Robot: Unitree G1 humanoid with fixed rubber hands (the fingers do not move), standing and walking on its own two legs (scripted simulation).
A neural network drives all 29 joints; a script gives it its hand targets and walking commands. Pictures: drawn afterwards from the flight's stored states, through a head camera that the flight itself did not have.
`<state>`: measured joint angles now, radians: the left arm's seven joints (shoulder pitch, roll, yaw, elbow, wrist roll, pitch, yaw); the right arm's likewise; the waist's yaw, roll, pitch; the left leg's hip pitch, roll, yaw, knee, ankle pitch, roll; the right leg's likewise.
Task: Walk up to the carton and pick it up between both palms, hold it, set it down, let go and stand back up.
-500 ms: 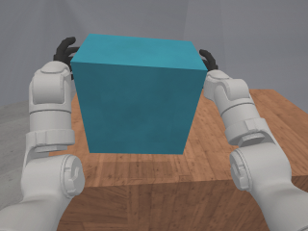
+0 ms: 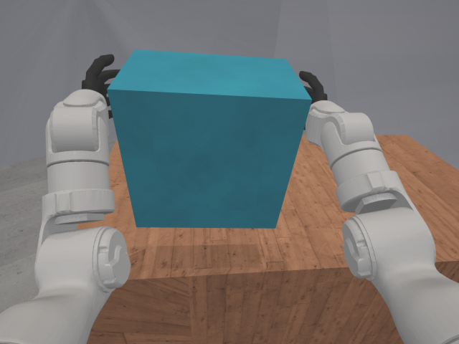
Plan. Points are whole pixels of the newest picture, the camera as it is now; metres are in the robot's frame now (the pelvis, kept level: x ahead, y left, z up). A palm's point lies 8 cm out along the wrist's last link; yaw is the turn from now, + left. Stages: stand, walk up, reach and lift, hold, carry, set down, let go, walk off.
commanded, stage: hold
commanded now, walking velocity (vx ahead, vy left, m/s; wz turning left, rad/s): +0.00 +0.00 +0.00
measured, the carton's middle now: (209, 144) +0.38 +0.02 +0.25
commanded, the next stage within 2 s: none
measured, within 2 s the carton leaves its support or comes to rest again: neither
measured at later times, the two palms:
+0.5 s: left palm (94, 104) +0.36 +0.19 +0.32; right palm (309, 114) +0.37 -0.15 +0.31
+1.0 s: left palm (96, 105) +0.36 +0.19 +0.32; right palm (312, 117) +0.37 -0.16 +0.30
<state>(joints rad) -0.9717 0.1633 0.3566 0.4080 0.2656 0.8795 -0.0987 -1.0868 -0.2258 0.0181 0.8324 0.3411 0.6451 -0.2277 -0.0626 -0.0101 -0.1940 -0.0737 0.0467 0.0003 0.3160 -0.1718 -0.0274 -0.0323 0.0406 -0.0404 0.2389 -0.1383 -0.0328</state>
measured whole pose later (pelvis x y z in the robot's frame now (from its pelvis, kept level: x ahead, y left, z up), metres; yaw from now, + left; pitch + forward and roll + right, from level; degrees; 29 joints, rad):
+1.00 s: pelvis +0.00 +0.00 +0.00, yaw +0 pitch -4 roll -1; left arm -0.97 0.16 0.36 0.42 0.27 0.87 -0.10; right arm -1.08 -0.23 0.03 0.84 0.34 0.64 -0.23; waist -0.06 -0.01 -0.19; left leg -0.08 0.04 0.01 0.31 -0.17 -0.02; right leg -0.04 0.04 -0.03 0.24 -0.14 -0.03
